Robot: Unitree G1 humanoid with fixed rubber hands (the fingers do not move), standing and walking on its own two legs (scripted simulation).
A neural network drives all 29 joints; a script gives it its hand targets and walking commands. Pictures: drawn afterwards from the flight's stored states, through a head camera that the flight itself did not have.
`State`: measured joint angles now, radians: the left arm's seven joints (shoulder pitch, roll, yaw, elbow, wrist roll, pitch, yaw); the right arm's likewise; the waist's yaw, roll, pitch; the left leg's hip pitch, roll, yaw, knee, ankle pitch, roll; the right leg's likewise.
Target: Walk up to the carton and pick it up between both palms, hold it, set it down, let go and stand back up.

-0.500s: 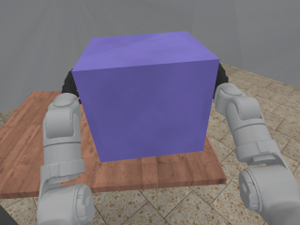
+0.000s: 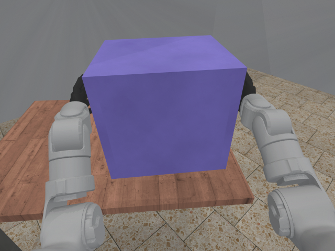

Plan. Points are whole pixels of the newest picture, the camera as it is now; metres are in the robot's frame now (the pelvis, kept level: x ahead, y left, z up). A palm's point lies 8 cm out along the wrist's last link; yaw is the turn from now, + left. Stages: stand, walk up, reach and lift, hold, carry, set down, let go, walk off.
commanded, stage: hold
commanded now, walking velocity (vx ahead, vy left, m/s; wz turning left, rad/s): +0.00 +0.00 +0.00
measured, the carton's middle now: (163, 103) +0.41 +0.00 +0.21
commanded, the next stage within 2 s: none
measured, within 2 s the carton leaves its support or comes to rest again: neither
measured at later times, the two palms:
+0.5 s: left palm (80, 107) +0.36 +0.18 +0.24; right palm (246, 96) +0.36 -0.18 +0.25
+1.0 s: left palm (80, 107) +0.36 +0.18 +0.24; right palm (245, 96) +0.36 -0.18 +0.25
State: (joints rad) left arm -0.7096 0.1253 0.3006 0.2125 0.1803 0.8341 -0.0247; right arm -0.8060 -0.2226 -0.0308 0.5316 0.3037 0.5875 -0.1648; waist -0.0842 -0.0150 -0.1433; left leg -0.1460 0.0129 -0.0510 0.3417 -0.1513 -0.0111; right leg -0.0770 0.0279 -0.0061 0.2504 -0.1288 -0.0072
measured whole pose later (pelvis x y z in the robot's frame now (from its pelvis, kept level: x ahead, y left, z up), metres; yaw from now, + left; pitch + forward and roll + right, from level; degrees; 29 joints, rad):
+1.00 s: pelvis +0.00 +0.00 +0.00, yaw +0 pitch -2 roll -1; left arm -0.72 0.12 0.29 0.25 0.17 0.83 0.00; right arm -0.85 -0.24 -0.03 0.61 0.31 0.58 -0.15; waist -0.07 -0.01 -0.17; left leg -0.17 0.01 -0.05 0.34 -0.15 -0.01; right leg -0.10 0.03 0.01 0.25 -0.12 0.00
